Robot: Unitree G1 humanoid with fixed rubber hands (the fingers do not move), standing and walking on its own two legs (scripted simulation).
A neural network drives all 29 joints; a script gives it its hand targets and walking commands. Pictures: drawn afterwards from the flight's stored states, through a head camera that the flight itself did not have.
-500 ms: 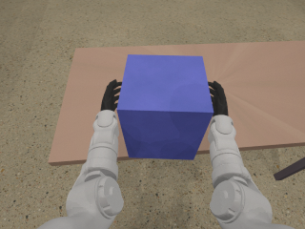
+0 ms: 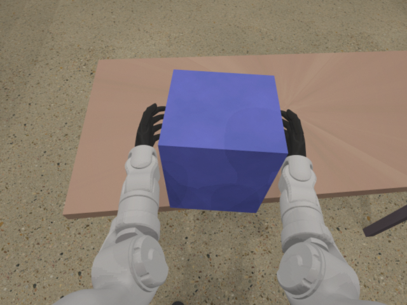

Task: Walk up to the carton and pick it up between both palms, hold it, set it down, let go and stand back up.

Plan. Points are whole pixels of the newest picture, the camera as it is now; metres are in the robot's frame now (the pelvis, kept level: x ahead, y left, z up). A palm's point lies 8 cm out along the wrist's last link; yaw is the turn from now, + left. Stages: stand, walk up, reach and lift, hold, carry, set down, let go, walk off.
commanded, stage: set down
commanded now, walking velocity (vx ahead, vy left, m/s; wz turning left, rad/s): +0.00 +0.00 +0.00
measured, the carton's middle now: (218, 146) +0.44 +0.03 +0.02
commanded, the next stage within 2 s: none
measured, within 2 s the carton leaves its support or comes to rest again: neither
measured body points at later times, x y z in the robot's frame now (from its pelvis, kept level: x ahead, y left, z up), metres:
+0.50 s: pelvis +0.00 +0.00 +0.00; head +0.06 +0.03 +0.44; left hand +0.42 +0.18 +0.05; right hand +0.43 -0.12 +0.06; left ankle +0.03 +0.11 -0.75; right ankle -0.04 -0.11 -0.75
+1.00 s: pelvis -0.01 +0.01 -0.02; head +0.07 +0.02 +0.42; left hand +0.44 +0.23 +0.05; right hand +0.47 -0.15 +0.06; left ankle +0.03 +0.11 -0.75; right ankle -0.04 -0.11 -0.75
